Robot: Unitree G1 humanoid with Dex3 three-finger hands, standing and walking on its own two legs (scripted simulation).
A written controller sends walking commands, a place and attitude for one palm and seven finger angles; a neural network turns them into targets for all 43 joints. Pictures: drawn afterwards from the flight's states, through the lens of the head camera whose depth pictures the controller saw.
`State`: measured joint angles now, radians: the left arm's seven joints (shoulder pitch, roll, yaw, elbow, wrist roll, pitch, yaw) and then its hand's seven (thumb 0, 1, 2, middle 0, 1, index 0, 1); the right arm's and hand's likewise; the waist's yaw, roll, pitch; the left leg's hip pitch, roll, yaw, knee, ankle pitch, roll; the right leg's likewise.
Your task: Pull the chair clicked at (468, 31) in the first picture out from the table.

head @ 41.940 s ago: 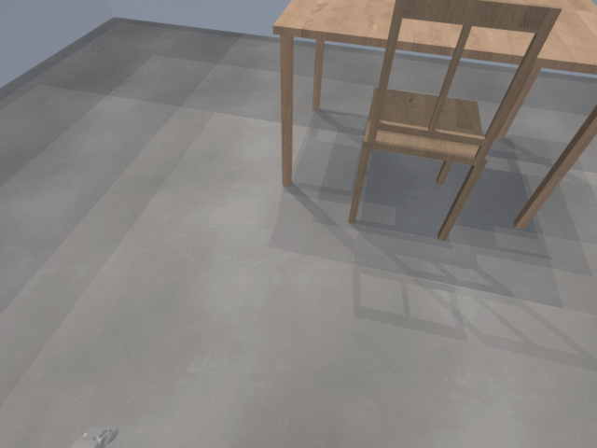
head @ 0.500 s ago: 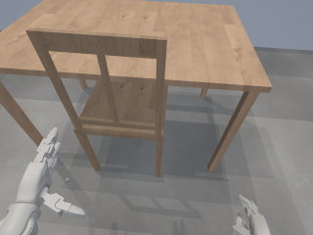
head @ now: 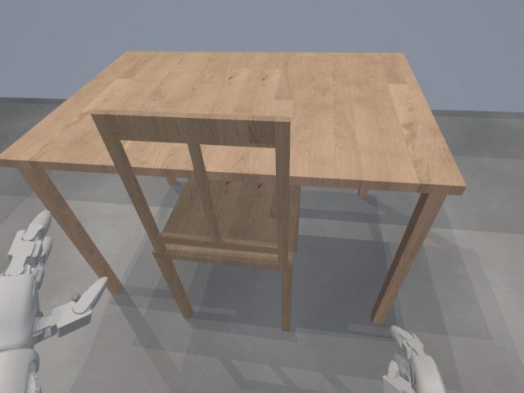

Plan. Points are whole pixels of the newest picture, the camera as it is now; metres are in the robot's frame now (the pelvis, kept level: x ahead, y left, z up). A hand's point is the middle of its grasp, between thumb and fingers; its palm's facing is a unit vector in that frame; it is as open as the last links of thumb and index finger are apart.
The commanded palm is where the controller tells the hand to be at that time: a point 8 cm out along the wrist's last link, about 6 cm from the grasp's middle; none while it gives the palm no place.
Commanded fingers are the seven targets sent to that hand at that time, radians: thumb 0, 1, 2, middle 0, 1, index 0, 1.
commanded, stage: draw the hand back to the body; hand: left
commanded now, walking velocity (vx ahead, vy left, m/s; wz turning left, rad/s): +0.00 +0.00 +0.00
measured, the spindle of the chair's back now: (206, 197) +0.57 +0.20 -0.07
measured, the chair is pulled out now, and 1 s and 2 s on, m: -0.10 -0.10 -0.10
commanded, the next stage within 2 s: step back with the hand held close in 0.50 s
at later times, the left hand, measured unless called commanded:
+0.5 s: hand (58, 296) +0.18 +0.25 +0.16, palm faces +0.44 -0.80 -0.42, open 7.5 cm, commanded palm +0.13 +0.29 +0.18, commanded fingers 0.00 0.90 0.90 -0.20 -0.30 -0.20 -0.30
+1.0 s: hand (29, 325) +0.15 +0.27 +0.15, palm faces +0.34 -0.78 -0.53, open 7.4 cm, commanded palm +0.09 +0.31 +0.18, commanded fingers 0.00 0.90 0.90 -0.20 -0.30 -0.20 -0.30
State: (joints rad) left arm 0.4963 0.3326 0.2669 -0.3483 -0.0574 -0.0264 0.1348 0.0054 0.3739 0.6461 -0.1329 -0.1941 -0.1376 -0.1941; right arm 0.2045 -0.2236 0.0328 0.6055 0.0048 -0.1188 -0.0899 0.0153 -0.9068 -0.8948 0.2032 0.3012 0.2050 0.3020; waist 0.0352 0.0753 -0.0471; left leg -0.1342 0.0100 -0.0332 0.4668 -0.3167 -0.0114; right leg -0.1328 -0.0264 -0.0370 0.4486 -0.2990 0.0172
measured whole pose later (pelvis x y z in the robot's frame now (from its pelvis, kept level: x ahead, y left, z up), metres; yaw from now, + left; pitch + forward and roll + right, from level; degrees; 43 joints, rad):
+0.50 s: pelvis -0.01 -0.01 +0.01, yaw -1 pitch -3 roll -1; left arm 0.50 0.33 0.33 -0.39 -0.06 -0.08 0.12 0.02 0.88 0.90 -0.21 -0.30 -0.21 -0.30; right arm 0.20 -0.22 0.00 0.65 0.00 -0.12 -0.09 0.02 -0.91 -0.89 0.20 0.30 0.20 0.30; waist 0.05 0.07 0.00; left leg -0.06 0.03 -0.03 0.38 -0.27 -0.02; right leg -0.06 -0.01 -0.03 0.36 -0.24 0.01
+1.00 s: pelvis -0.05 +0.01 +0.01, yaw +1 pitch +2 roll -1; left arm 0.61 0.41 0.38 -0.46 -0.06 -0.16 0.13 0.02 0.89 0.90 -0.21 -0.30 -0.22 -0.30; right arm 0.16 -0.23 -0.03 0.61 0.00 0.04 -0.09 0.01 -0.91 -0.89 0.20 0.30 0.20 0.30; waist -0.01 0.06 0.00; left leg -0.24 0.00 -0.04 0.39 -0.19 0.00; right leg -0.21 -0.04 -0.04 0.33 -0.15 0.03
